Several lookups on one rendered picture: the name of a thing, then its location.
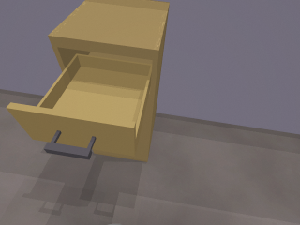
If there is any handle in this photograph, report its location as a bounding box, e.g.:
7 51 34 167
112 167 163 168
44 130 96 160

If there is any cabinet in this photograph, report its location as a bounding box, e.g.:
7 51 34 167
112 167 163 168
48 0 170 162

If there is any drawer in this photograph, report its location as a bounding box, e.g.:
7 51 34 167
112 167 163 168
7 53 153 157

